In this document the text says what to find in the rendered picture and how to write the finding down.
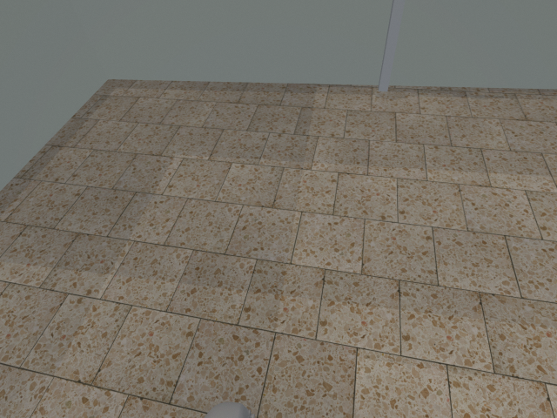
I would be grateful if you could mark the panel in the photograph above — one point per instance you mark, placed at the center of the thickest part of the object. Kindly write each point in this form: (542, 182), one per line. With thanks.
(391, 42)

